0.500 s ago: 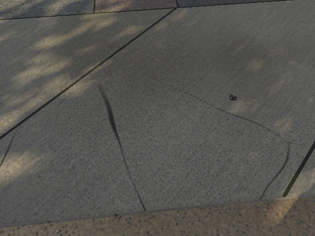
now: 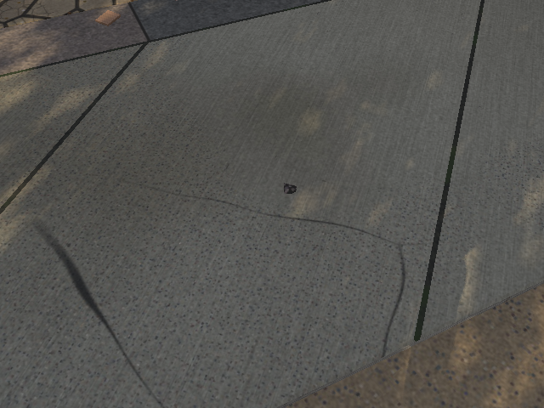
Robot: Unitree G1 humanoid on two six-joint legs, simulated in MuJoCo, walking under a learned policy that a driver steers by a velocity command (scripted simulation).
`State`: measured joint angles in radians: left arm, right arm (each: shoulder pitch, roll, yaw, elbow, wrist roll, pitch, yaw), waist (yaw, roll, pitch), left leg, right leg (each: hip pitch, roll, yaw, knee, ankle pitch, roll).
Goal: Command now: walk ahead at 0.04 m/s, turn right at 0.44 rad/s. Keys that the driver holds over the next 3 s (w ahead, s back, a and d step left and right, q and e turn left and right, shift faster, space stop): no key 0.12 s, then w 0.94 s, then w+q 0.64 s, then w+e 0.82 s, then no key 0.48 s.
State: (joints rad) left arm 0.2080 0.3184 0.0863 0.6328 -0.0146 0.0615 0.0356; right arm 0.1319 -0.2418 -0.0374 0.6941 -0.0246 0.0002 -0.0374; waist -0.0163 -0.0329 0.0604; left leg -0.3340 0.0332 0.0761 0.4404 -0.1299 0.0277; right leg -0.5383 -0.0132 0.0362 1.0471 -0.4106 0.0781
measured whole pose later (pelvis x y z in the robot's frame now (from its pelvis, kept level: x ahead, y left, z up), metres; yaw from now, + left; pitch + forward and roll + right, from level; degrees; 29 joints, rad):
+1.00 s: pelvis +0.32 +0.01 +0.01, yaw -4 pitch +2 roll +0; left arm 0.13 0.25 0.04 0.71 -0.01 -0.06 -0.02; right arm 0.43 -0.24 -0.02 0.88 0.00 -0.05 0.00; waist -0.07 -0.03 0.01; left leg 0.04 -0.05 0.04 0.19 -0.27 0.05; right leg -0.76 -0.11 -0.02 0.82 -0.01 0.03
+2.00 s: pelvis +0.87 +0.10 +0.05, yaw +13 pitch +1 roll +1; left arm 0.14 0.28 0.06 0.83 -0.02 -0.06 -0.02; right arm 0.31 -0.23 -0.05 0.79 -0.02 -0.09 0.00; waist -0.04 -0.05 0.02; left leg -0.03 -0.07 0.09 0.23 -0.22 0.08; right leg -0.72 -0.12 0.05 0.85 0.01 0.00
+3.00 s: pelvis +1.38 +0.15 +0.03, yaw -10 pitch +1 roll +1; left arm 0.20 0.25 0.04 0.74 0.02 0.04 0.03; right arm 0.17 -0.21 -0.02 0.78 -0.01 -0.03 0.02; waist -0.01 -0.02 0.03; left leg -0.34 -0.03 0.03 0.51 -0.18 0.02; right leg -0.31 -0.04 0.07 0.55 -0.24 0.04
